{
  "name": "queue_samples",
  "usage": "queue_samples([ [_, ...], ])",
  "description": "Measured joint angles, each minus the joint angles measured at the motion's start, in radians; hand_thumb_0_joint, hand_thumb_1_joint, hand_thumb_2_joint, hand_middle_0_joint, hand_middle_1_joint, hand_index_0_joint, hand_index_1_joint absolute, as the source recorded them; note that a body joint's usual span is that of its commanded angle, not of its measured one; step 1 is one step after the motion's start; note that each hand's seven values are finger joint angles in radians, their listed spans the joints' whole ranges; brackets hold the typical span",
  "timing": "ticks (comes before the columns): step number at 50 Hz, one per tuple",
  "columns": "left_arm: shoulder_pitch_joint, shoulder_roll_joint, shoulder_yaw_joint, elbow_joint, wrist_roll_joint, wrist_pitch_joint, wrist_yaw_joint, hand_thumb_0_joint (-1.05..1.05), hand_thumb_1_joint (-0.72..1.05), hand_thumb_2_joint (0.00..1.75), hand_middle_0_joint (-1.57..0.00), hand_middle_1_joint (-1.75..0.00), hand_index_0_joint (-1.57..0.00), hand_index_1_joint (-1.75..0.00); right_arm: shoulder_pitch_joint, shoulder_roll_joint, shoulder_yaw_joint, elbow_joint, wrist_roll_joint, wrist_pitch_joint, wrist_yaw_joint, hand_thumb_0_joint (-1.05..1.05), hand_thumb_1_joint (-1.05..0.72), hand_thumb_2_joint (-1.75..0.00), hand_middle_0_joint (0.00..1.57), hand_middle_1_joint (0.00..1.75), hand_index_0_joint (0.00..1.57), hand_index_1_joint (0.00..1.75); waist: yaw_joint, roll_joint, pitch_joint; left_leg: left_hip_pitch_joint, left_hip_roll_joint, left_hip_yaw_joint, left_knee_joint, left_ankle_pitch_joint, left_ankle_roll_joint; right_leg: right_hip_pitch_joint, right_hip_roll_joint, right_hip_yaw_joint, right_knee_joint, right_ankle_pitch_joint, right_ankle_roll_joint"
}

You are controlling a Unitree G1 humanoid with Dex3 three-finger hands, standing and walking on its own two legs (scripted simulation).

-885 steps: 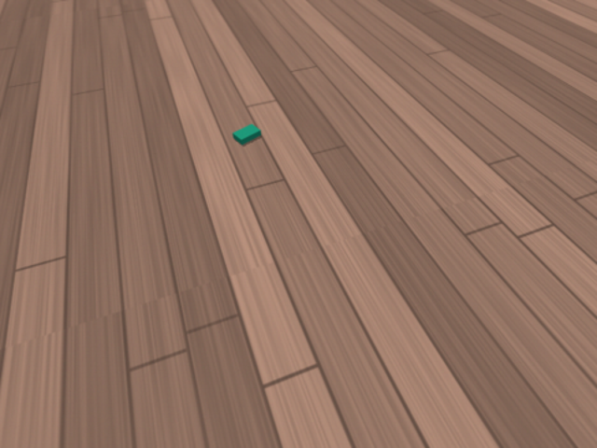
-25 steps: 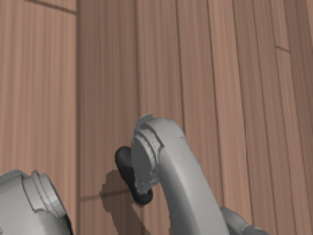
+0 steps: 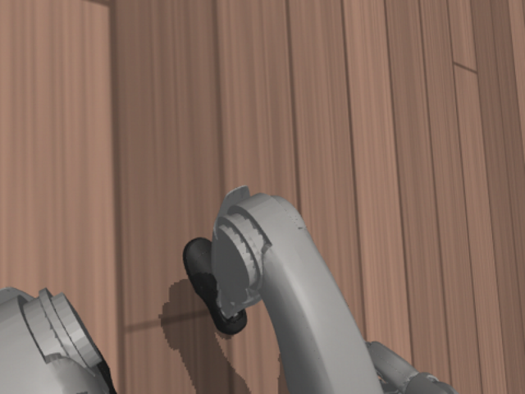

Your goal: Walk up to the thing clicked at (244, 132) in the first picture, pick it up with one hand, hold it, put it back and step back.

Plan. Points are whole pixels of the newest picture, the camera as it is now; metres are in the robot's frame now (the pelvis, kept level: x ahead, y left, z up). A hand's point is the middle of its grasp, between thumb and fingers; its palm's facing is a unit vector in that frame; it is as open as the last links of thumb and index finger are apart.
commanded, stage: close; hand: left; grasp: from above
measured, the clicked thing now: out of the picture +0.50 +0.28 -0.30
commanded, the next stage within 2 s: settle in 1.14 s
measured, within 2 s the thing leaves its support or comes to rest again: leaves its support in 1.50 s
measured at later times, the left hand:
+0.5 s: hand out of the picture +0.47 +0.27 -0.27, palm faces -0.47 -0.10 -0.88, open 12.3 cm
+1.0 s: hand out of the picture +0.48 +0.27 -0.27, palm faces -0.46 -0.11 -0.88, open 11.1 cm
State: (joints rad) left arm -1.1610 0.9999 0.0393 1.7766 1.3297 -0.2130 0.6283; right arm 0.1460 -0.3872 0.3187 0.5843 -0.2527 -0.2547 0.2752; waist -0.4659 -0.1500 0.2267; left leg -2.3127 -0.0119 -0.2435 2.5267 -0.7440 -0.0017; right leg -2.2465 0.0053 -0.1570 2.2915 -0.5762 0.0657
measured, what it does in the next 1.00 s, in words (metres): stands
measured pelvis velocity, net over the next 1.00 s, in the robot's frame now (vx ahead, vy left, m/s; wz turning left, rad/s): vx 0.00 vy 0.00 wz -0.01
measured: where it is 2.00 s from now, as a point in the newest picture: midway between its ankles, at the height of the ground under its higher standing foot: (166, 348)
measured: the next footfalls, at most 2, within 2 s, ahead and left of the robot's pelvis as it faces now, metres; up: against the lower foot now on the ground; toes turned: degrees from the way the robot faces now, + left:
none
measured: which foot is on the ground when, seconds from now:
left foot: down 0.00-1.00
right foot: down 0.00-1.00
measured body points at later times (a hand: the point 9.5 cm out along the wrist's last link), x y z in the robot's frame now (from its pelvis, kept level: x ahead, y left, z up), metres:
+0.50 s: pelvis +0.00 +0.00 +0.00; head +0.30 +0.12 +0.31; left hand +0.50 +0.27 -0.22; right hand +0.02 -0.25 -0.03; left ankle +0.06 +0.12 -0.28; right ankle +0.14 -0.12 -0.28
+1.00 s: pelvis +0.00 +0.00 +0.01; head +0.30 +0.13 +0.31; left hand +0.50 +0.27 -0.22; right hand +0.03 -0.25 -0.03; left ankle +0.06 +0.12 -0.28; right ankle +0.14 -0.12 -0.28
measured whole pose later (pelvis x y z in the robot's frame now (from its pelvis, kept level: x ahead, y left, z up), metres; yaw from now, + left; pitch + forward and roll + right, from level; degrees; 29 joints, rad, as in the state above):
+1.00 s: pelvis +0.00 +0.00 +0.01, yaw -1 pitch +29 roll -16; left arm -1.17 1.02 0.02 1.75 1.32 -0.21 0.61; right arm 0.16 -0.39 0.34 0.55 -0.24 -0.23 0.24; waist -0.47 -0.15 0.22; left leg -2.31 -0.01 -0.24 2.50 -0.73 0.01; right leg -2.23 0.01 -0.16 2.26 -0.56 0.07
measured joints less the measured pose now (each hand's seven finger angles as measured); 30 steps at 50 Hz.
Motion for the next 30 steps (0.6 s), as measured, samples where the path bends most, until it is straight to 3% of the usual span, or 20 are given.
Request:
queue_samples([
  [8,-0.003,0.000,-0.016,0.010,0.006,0.001,0.009,0.00,-0.42,0.98,-0.16,-0.97,-0.15,-0.98,0.001,0.004,0.002,0.001,0.002,0.005,-0.007,0.00,-0.91,-0.90,0.20,0.30,0.20,0.30,-0.004,0.004,-0.013,0.004,0.003,-0.002,-0.011,0.000,0.000,0.004,0.002,-0.002,-0.013,0.002,-0.001],
  [14,-0.007,0.006,-0.027,0.014,-0.011,0.009,0.006,0.00,-0.35,0.94,-0.19,-0.94,-0.19,-0.95,-0.003,0.001,0.014,-0.004,0.002,0.001,-0.009,0.00,-0.91,-0.90,0.20,0.30,0.20,0.30,-0.012,0.000,-0.004,0.008,0.005,0.000,-0.012,0.003,0.003,0.010,0.003,-0.002,-0.016,0.006,0.002],
  [30,-0.005,0.014,-0.013,-0.015,-0.014,0.013,-0.009,0.00,-0.16,0.80,-0.32,-0.85,-0.32,-0.84,0.013,0.006,0.018,-0.016,0.012,0.011,-0.021,0.00,-0.90,-0.90,0.20,0.30,0.20,0.30,-0.009,0.000,-0.002,0.001,0.006,0.001,-0.018,0.009,0.008,0.007,0.005,-0.002,-0.025,0.011,0.002],
])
